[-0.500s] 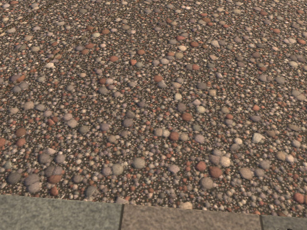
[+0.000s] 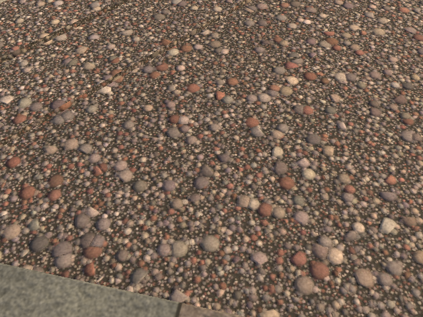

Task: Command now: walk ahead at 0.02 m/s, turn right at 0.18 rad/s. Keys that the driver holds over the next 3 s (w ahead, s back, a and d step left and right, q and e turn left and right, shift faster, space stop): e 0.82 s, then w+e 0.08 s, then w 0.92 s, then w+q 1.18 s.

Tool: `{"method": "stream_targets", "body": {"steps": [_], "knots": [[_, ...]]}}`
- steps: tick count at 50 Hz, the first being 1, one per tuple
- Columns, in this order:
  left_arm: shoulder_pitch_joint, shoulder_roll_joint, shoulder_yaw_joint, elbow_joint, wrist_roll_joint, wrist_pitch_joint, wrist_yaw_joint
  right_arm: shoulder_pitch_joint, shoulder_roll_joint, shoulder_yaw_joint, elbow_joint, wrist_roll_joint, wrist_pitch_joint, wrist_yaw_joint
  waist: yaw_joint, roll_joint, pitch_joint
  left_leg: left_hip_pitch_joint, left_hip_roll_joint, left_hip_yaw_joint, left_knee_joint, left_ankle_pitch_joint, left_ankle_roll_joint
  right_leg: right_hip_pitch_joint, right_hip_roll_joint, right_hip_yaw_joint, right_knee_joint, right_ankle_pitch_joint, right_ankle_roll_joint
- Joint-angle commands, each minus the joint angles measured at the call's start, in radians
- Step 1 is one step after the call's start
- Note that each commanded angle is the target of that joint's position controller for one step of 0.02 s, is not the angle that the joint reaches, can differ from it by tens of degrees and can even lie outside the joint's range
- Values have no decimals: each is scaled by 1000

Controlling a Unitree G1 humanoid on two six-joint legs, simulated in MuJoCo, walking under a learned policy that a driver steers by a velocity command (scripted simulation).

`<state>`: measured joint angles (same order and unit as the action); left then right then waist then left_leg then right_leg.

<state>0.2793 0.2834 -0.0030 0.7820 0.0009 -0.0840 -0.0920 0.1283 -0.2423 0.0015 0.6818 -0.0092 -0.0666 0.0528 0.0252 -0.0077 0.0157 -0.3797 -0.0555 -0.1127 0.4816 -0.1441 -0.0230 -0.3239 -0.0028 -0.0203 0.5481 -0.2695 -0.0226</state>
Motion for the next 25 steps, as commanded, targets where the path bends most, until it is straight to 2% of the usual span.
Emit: {"method": "stream_targets", "body": {"steps": [1,2,4,6,9,11,13,14,16,17,18,19,20,21,22,23,24,25], "knots": [[-152,217,76,-136,-1,-44,-7,19,-211,-73,-63,-8,10,-54,-75,-55,-68,123,43,36,3,-85,7,-28,-162,285,-208,83,-169],[-126,214,85,-141,2,-47,1,3,-198,-68,-67,-3,8,-66,-46,-49,-69,84,45,46,2,-78,14,31,-178,311,-199,129,-199],[-50,213,97,-134,3,-52,16,-38,-184,-69,-83,1,5,-87,-2,-90,-58,0,41,72,51,-105,15,131,-230,388,-203,230,-272],[-1,214,107,-130,5,-50,29,-57,-170,-68,-90,-12,4,-98,21,-112,-47,-42,42,98,112,-177,11,190,-260,432,-207,321,-310],[17,197,111,-134,23,-57,54,-61,-166,-72,-90,-42,1,-103,39,-138,-59,-102,49,88,310,-391,-17,270,-281,460,-210,522,-325],[-17,186,112,-134,23,-61,68,-45,-154,-67,-85,-49,1,-97,29,-106,-70,-114,72,74,302,-410,-41,310,-256,432,-197,579,-284],[-47,201,118,-134,24,-50,68,-38,-138,-59,-77,-39,1,-87,27,-91,-82,-67,62,92,183,-327,-55,320,-212,410,-180,581,-249],[-68,214,121,-138,26,-38,64,-16,-141,-60,-67,-28,-1,-80,17,-87,-84,-13,44,110,114,-262,-46,295,-194,403,-171,575,-242],[-133,239,123,-151,32,-5,46,56,-176,-72,-41,6,-9,-60,-25,-83,-81,154,-3,160,-94,-20,0,196,-156,396,-154,519,-235],[-128,221,111,-143,37,10,39,66,-202,-82,-45,16,-15,-52,-29,-91,-82,247,12,154,-149,105,45,134,-140,407,-155,454,-210],[-84,176,92,-127,39,19,37,86,-246,-99,-66,14,-25,-54,-36,-56,-118,359,110,109,-149,303,139,69,-96,386,-110,289,-140],[-16,63,56,-157,43,20,38,138,-364,-130,-106,2,-40,-77,-29,180,-235,585,402,-192,-162,726,424,-109,79,223,103,-119,-3],[-42,105,72,-160,62,3,44,154,-344,-130,-102,-50,-49,-84,-54,151,-126,562,568,-343,-229,704,530,-296,80,155,305,-388,70],[-72,162,87,-133,61,2,58,133,-281,-117,-93,-50,-54,-88,-44,62,-90,499,514,-245,-258,567,452,-281,20,131,461,-372,73],[-56,193,101,-115,66,5,81,42,-225,-100,-110,-30,-53,-80,6,95,-57,422,416,-119,-264,482,356,-250,13,104,538,-320,77],[-28,203,107,-95,69,6,94,-39,-182,-83,-141,-18,-48,-78,39,118,-52,360,364,-31,-271,487,301,-210,11,100,560,-258,82],[-36,172,97,-98,76,9,91,-58,-183,-82,-155,-18,-44,-81,45,127,-49,320,335,35,-275,537,285,-174,10,75,598,-193,86],[-40,141,85,-100,77,14,74,-57,-201,-89,-165,-29,-38,-86,43,107,-65,314,313,82,-279,552,283,-148,11,44,616,-138,91]]}}
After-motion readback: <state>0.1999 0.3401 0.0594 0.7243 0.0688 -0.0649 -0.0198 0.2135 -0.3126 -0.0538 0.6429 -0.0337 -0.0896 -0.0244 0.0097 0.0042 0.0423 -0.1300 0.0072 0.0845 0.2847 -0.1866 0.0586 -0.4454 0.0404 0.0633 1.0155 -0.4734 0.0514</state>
